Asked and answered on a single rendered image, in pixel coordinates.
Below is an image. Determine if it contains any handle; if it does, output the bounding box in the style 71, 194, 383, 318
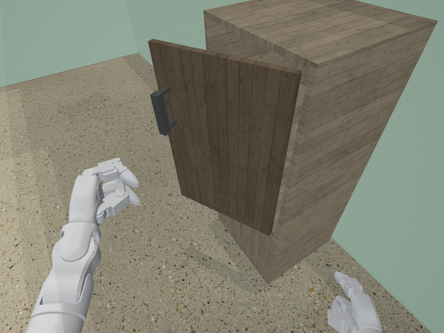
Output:
150, 85, 177, 136

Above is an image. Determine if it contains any left robot forearm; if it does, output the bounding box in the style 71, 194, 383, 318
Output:
26, 221, 101, 333

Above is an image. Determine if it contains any robot left hand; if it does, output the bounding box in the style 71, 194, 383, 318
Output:
69, 157, 141, 227

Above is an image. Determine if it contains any cupboard door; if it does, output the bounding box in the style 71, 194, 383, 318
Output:
148, 39, 302, 236

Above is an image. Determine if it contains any robot right hand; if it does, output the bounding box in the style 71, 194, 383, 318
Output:
327, 271, 382, 333

